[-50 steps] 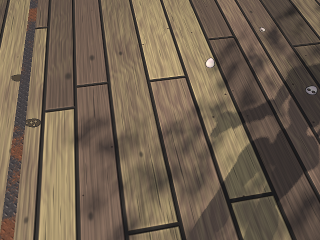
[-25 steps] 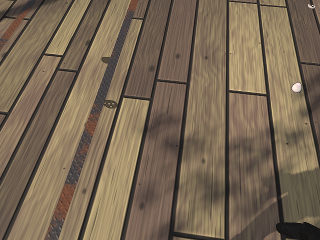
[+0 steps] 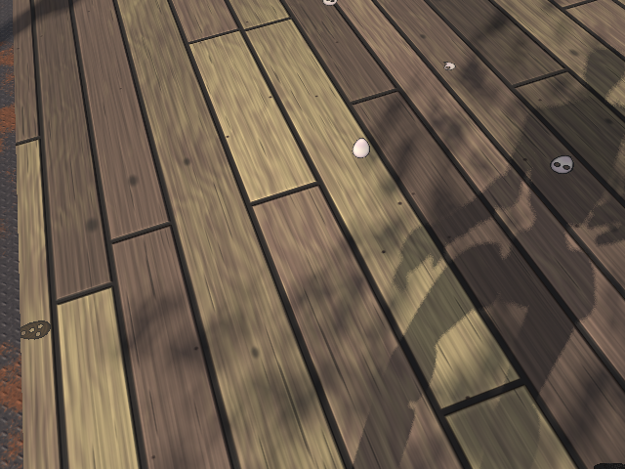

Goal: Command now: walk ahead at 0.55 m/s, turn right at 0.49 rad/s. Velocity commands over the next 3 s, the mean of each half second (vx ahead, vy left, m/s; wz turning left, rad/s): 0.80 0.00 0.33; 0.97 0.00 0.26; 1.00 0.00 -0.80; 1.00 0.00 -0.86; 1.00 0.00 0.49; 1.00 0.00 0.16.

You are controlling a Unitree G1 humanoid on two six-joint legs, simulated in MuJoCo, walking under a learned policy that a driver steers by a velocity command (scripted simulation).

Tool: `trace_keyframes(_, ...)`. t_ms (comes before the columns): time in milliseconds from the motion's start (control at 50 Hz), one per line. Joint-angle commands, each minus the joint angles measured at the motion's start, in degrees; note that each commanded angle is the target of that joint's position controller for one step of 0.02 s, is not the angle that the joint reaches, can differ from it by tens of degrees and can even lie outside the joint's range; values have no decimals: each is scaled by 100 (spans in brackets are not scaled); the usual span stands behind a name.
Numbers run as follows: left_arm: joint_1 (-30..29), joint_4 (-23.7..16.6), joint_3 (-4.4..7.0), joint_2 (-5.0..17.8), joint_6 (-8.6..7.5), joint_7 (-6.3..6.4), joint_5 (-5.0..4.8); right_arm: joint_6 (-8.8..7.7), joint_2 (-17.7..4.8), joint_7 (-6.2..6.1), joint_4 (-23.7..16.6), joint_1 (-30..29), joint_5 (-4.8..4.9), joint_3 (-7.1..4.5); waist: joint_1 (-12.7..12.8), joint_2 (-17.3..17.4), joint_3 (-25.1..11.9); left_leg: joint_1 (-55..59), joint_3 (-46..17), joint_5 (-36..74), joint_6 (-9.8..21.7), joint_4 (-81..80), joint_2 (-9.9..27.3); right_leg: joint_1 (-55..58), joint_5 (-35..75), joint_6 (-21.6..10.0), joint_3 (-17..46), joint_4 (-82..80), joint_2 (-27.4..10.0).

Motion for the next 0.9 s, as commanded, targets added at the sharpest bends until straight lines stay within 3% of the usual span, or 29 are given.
trace_keyframes(20, -53, -369, 164, 784, -208, 122, 65, -207, -336, 62, -218, -360, -44, -58, 14, -822, -238, -1229, -46, 1224, -152, -539, 168, 1281, -1282, -645, 1680, -1884, -1182)
trace_keyframes(40, 70, -307, 160, 819, -250, 121, 57, -177, -267, 52, -203, -405, -19, -11, 75, -950, -134, -1273, -16, 1450, -226, -752, 207, 1271, -1156, -636, 1515, -1941, -1185)
trace_keyframes(60, 366, -51, 210, 1041, -222, -67, 199, 192, -42, 192, 17, -51, -623, 144, 85, -1180, -63, -1143, 358, 1306, -302, -690, 208, 1130, -1241, -439, 1216, -2172, -869)
trace_keyframes(100, 470, -11, 160, 849, -221, -199, 216, 413, -294, 289, -10, -258, -412, 81, 211, -1151, 254, -1394, 399, 1287, -366, -646, 259, 1122, -1308, -450, 1136, -2391, -993)
trace_keyframes(160, 616, 77, 162, 899, -295, -145, 271, 400, -433, 356, -80, -573, -259, 52, 358, -913, 560, -2000, -74, 1428, -336, -614, 114, 1504, -1252, -437, 884, -2558, -1361)
trace_keyframes(200, 596, 179, 175, 958, -364, -67, 312, 350, -441, 386, -78, -567, -252, 40, 304, -743, 717, -2318, -418, 1459, -224, -549, -79, 1776, -1068, -364, 544, -2573, -1549)
trace_keyframes(280, 205, 351, 114, 790, -490, 4, 333, 295, -449, 500, -152, -581, -296, 113, 113, -703, 934, -2091, 12, 1498, 152, -1049, 121, 1930, -345, -203, -296, -2800, -1565)
trace_keyframes(320, 253, 549, 94, 755, -510, 21, 366, 301, -303, 536, -287, -736, -293, 223, 162, -645, 1072, -1779, 443, 1271, 447, -1439, 212, 2049, 622, -200, -726, -2860, -1582)
trace_keyframes(340, 212, 633, 90, 783, -500, 26, 371, 309, -212, 518, -340, -692, -275, 279, 98, -626, 1054, -1418, 685, 1026, 644, -1707, 129, 2092, 1875, -151, -1019, -2645, -1537)
trace_keyframes(380, 238, 752, 122, 1035, -454, 68, 407, 340, -261, 394, -319, -147, -198, 279, -180, -852, 365, -229, 1244, 335, 1043, -1769, -462, 2444, 6247, -61, -1375, -1332, -1568)
trace_keyframes(400, 175, 757, 164, 1210, -358, 92, 459, 322, -449, 331, -121, 778, -146, 200, -631, -1001, -241, 603, 1330, -176, 1190, -1621, -808, 2550, 7743, -49, -1450, 25, -1596)
trace_keyframes(420, -6, 689, 187, 1338, -300, 107, 417, 247, -752, 271, 228, 2082, -169, 74, -1237, -811, -909, 2163, 1106, -336, 1326, -1973, -1064, 1888, 7663, 18, -1491, 1882, -1455)
trace_keyframes(440, -11, 609, 61, 1027, -362, 78, 384, 240, -1318, 169, 401, 2893, -223, -118, -1484, -44, -1379, 3745, -400, -1541, 1521, -2509, -324, 395, 5483, 155, -1445, 3941, -1062)
trace_keyframes(460, -127, 185, -102, 299, -516, -95, 282, 305, -1775, 127, 362, 2409, -124, -242, -734, 1927, -1370, 4817, -4308, -3114, 2283, -4250, 1055, -2314, -455, 515, -747, 5885, 513)
trace_keyframes(480, -594, 4, -140, 634, -640, -119, 350, 280, -1688, 159, 242, 2135, -54, -247, -834, 1007, -1226, 4967, -5329, -2427, 2341, -4761, 1199, -3169, -333, 348, 314, 6274, 348)
trace_keyframes(500, -1012, -51, -135, 768, -718, -123, 335, 243, -1465, 95, 322, 2174, -80, -217, -846, 246, -802, 4586, -4548, -1508, 2157, -4597, 1186, -3296, -29, 288, 385, 6100, -36)
trace_keyframes(520, -1046, -59, -199, 665, -753, -105, 335, 211, -1172, 41, 427, 2153, -105, -147, -576, -374, -320, 3706, -3861, -672, 1926, -4596, 987, -2983, 170, 283, 313, 5383, -322)
trace_keyframes(540, -1145, -126, -242, 556, -684, -99, 418, 166, -981, -6, 446, 1924, -113, -75, -337, -508, -74, 3029, -3196, -295, 1781, -4609, 706, -2674, 86, 354, 287, 4910, -525)
trace_keyframes(580, -929, -45, -300, 481, -430, -133, 559, 70, -748, -33, 368, 1655, -82, 47, -33, -336, 182, 2269, -2465, 154, 1746, -4718, 245, -2340, -108, 521, 171, 4432, -683)
trace_keyframes(620, -1266, -206, -344, 445, -269, -175, 590, -31, -790, -22, 355, 1741, -16, 64, -41, -292, 462, 1753, -2145, 557, 1777, -4972, 32, -2409, -170, 669, -133, 3800, -728)
trace_keyframes(660, -2079, -559, -407, 373, -259, -229, 519, -59, -820, -44, 395, 1871, -5, 61, -243, -157, 780, 1436, -2010, 1497, 1696, -5213, -122, -2464, 539, 797, -462, 2855, -615)
trace_keyframes(720, -2526, -574, -540, 75, -352, -326, 406, -136, -641, -50, 647, 2232, 55, 128, -627, 49, 635, 1788, -1357, 3571, 1210, -5434, -223, -1748, 2251, 572, -948, 1042, -354)
trace_keyframes(760, -2709, -505, -512, 129, -376, -301, 306, -249, -686, -49, 813, 2416, 56, 158, -809, 85, 460, 2541, -1113, 4705, 894, -5576, -44, -1408, 2907, 279, -1113, 439, -168)
trace_keyframes(780, -2635, -462, -473, 247, -380, -278, 288, -294, -824, -72, 832, 2344, 15, 142, -717, 203, 323, 2995, -983, 5408, 798, -5408, 60, -1251, 2869, 148, -1099, 238, -74)
trace_keyframes(820, -1987, -204, -316, 647, -388, -230, 249, -312, -1185, -167, 835, 2127, -120, 54, -248, 513, -202, 3888, -777, 7133, 598, -4705, 386, -711, 2230, -34, -1055, 145, 269)
trace_keyframes(840, -1123, 86, -205, 907, -370, -171, 178, -253, -1281, -214, 836, 1955, -276, 18, 220, 583, -607, 4124, -654, 7912, 527, -3851, 505, -101, 1775, -115, -1026, 305, 464)
trace_keyframes(860, 141, 502, -96, 1125, -335, -89, 98, -162, -1295, -254, 790, 1617, -411, -8, 865, 555, -1053, 3980, -447, 8268, 504, -2492, 543, 864, 1539, -193, -1026, 342, 508)
trace_keyframes(880, 1492, 910, 31, 1290, -273, 11, 79, -82, -1238, -292, 727, 1103, -453, 2, 1664, 242, -1311, 3215, -98, 7544, 443, -350, 282, 2017, 1235, -454, -782, 165, 193)
trace_keyframes(900, 1914, 1101, 134, 1556, -219, 49, 177, -149, -444, -241, 456, 936, -430, 211, 1426, -1120, -1381, 1055, 48, 2192, 283, 2406, -544, 3331, 382, -860, 797, 778, -619)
